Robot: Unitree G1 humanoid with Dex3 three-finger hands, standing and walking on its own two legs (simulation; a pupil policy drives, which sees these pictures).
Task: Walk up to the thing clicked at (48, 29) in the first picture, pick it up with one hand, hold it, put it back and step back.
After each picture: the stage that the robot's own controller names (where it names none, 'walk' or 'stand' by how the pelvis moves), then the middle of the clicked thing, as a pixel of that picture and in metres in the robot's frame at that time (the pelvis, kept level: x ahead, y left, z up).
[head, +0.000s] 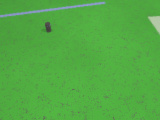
stand; (48, 27) +1.62 +0.46 -0.72
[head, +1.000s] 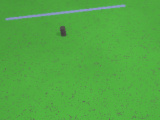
walk; (63, 31) +1.51 +0.37 -0.72
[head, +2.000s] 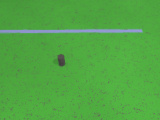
walk; (61, 60) +0.98 +0.30 -0.71
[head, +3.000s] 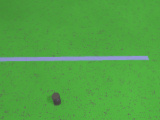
walk; (56, 99) +0.62 +0.26 -0.71
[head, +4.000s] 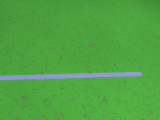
walk; out of the picture +0.41 +0.19 -0.70
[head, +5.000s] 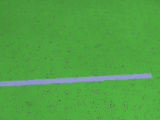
stand; out of the picture +0.34 +0.23 -0.71
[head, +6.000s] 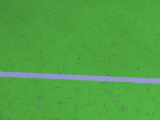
stand; out of the picture +0.31 +0.15 -0.71
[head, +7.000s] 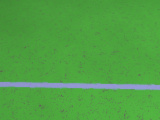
stand; out of the picture +0.31 +0.17 -0.72
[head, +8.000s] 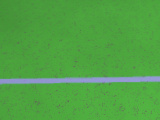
stand; out of the picture +0.31 +0.19 -0.72
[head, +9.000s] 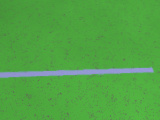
stand; out of the picture +0.32 +0.17 -0.71
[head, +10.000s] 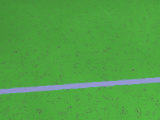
stand; out of the picture +0.29 +0.16 -0.72
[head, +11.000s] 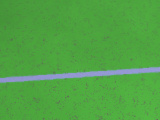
stand; out of the picture +0.30 +0.16 -0.72
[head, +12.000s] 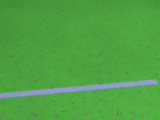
stand; out of the picture +0.30 +0.18 -0.72
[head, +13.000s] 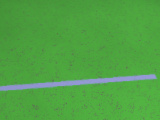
stand; out of the picture +0.34 +0.16 -0.73
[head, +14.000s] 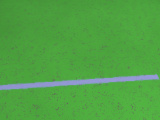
stand; out of the picture +0.32 +0.16 -0.73
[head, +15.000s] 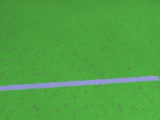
stand; out of the picture +0.32 +0.16 -0.73
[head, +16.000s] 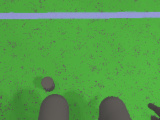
go down; (48, 84) +0.38 +0.18 -0.45
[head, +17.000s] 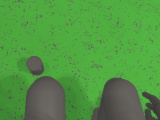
go down; (35, 66) +0.41 +0.21 -0.31
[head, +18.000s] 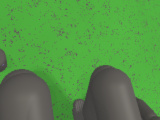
close in; out of the picture +0.39 +0.24 -0.23
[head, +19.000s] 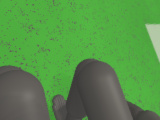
close; out of the picture +0.39 +0.25 -0.22
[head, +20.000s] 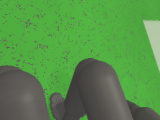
lift; out of the picture +0.38 +0.25 -0.22
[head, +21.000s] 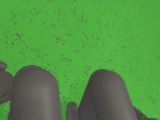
lift; out of the picture +0.29 +0.23 -0.16
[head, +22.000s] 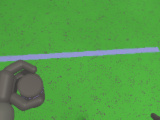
lift; (32, 91) +0.30 +0.17 +0.02
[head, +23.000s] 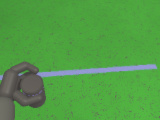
hold; (34, 91) +0.31 +0.18 +0.01
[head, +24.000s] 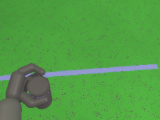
hold; (40, 93) +0.30 +0.16 +0.01
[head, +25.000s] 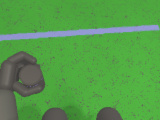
crouch; (33, 80) +0.35 +0.17 -0.05
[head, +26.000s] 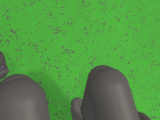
lower; out of the picture +0.37 +0.22 -0.18
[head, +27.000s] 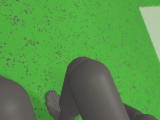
lower; out of the picture +0.41 +0.27 -0.22
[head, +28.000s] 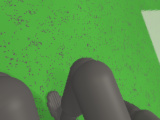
lower; out of the picture +0.40 +0.27 -0.22
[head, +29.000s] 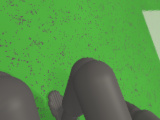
lower; out of the picture +0.40 +0.27 -0.22
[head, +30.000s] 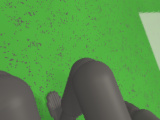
lower; out of the picture +0.40 +0.27 -0.22
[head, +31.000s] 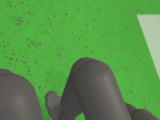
open; out of the picture +0.39 +0.26 -0.23
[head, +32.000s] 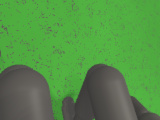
stand; out of the picture +0.39 +0.24 -0.24
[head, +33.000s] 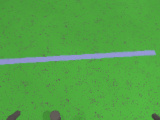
stand; (55, 117) +0.36 +0.16 -0.60
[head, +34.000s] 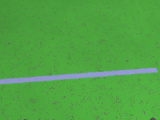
stand; out of the picture +0.35 +0.16 -0.66
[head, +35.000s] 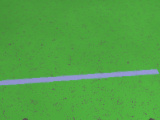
stand; out of the picture +0.35 +0.15 -0.67
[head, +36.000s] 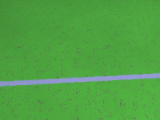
stand; out of the picture +0.38 +0.15 -0.72
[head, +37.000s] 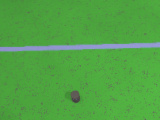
walk; (75, 96) +0.47 +0.13 -0.70
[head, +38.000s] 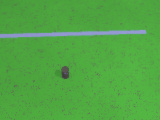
walk; (65, 72) +0.75 +0.11 -0.71
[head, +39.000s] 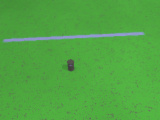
stand; (70, 65) +1.01 +0.20 -0.71
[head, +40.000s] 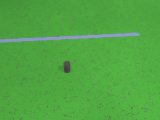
stand; (67, 67) +0.98 +0.17 -0.72
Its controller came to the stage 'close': yes
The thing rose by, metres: 0.71
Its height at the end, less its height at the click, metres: +0.00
